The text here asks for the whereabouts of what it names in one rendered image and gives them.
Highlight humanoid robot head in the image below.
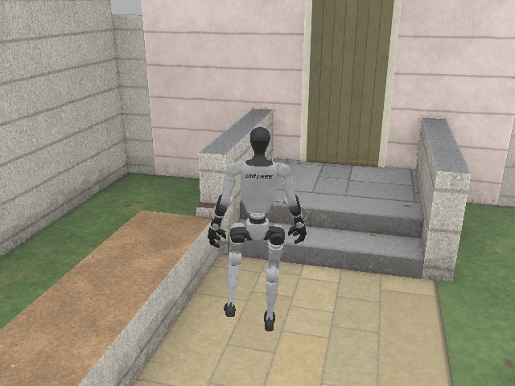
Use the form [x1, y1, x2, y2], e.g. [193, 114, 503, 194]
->
[245, 127, 273, 166]

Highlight left robot hand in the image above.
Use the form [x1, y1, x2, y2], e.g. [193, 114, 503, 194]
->
[208, 228, 226, 248]

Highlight robot right forearm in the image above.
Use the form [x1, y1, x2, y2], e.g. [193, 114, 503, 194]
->
[289, 195, 305, 228]

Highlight robot right upper arm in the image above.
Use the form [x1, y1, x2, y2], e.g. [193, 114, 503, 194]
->
[276, 162, 298, 207]

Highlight robot left forearm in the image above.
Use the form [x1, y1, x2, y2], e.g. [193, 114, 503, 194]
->
[210, 194, 227, 231]

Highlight robot left foot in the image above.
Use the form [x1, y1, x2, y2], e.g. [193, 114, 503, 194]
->
[224, 302, 236, 317]

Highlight robot left upper arm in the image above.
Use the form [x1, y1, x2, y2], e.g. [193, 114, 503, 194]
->
[220, 162, 243, 207]

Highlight right robot hand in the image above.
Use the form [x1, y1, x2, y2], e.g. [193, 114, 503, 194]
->
[288, 224, 307, 244]

